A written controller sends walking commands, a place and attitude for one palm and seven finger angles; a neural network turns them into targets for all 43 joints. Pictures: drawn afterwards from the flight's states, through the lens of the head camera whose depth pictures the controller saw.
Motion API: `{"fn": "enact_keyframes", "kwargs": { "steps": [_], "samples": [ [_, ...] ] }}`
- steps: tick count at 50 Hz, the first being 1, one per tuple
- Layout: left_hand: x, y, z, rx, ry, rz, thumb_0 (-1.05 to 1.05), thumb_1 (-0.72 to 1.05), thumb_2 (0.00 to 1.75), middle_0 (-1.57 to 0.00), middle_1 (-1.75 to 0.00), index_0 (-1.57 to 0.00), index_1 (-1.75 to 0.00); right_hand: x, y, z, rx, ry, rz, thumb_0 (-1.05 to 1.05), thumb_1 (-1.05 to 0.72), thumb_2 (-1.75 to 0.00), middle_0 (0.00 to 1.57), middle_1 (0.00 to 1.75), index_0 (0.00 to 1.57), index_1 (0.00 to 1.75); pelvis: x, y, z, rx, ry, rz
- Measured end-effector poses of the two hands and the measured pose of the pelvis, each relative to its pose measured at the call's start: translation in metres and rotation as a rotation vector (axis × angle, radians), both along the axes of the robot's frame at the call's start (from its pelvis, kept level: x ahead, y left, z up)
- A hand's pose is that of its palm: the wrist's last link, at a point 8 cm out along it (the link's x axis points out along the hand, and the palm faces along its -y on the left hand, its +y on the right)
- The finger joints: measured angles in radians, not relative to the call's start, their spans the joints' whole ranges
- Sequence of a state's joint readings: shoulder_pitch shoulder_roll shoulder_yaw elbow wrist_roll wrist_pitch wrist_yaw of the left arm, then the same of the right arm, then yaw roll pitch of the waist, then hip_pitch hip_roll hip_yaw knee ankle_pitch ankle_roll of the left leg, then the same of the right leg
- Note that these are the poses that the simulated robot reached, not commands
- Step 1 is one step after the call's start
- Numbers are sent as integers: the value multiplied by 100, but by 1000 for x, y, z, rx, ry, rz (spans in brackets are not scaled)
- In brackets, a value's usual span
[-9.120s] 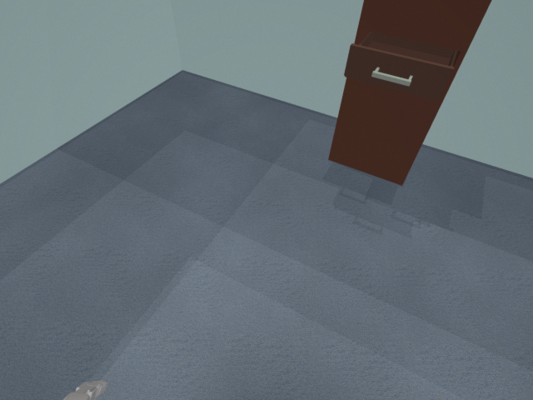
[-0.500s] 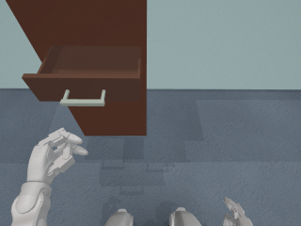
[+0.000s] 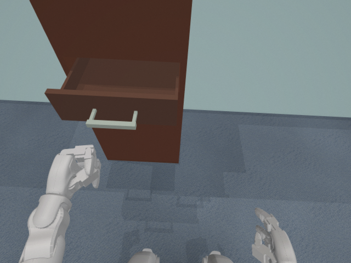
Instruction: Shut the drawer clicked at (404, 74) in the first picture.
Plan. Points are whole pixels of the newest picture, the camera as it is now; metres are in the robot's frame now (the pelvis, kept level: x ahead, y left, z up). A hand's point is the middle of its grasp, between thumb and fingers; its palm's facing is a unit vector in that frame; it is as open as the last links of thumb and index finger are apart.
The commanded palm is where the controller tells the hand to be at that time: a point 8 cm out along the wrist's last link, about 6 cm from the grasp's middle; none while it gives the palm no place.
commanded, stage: raise the hand and make a fist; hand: left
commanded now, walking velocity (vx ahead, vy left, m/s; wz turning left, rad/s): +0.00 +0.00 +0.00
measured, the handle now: (113, 119) +0.51 +0.23 -0.04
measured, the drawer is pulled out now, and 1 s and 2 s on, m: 0.17 0.17 0.17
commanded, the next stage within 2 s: bring the fist close to the handle in 0.52 s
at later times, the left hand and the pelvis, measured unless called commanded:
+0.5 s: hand (98, 164) +0.30 +0.19 +0.06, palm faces +0.02 -1.00 -0.04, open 3.3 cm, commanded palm +0.28 +0.24 +0.06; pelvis +0.01 -0.01 +0.01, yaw -1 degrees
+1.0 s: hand (107, 162) +0.33 +0.19 +0.02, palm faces -0.02 -1.00 -0.02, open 3.3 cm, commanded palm +0.32 +0.25 +0.02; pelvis -0.01 -0.02 -0.02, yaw -1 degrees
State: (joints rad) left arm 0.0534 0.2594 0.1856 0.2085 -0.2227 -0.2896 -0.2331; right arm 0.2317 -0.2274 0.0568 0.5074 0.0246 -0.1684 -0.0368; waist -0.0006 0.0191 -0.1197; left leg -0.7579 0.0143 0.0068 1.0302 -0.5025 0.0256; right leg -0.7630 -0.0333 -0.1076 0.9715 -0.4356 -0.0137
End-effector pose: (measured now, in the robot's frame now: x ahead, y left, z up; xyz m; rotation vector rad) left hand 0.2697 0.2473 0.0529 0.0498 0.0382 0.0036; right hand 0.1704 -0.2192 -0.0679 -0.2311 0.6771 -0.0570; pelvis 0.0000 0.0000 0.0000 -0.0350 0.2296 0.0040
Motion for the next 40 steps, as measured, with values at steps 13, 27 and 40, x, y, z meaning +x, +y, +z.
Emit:
{"fn": "enact_keyframes", "kwargs": {
  "steps": [13, 27, 40],
  "samples": [
    [25, -2, 10, -11, -27, -7, 2, 90, 89, -140, -159, -140, -160, -27, -27, -6, -36, 116, -70, 2, -90, -90, 20, 30, 20, 30, 8, -6, 6, 8, -4, -12],
    [12, -6, 9, -1, -50, 13, 2, 90, 89, -140, -160, -140, -160, -31, -44, -6, -50, 123, -85, 2, -90, -90, 20, 30, 20, 30, 5, -16, 7, 18, -10, -13],
    [23, 6, -7, -18, -28, 36, 2, 89, 89, -140, -160, -140, -160, -26, -43, -14, -48, 104, -57, 2, -90, -90, 20, 30, 20, 30, -4, -22, -1, 18, 8, -4]
  ]
}}
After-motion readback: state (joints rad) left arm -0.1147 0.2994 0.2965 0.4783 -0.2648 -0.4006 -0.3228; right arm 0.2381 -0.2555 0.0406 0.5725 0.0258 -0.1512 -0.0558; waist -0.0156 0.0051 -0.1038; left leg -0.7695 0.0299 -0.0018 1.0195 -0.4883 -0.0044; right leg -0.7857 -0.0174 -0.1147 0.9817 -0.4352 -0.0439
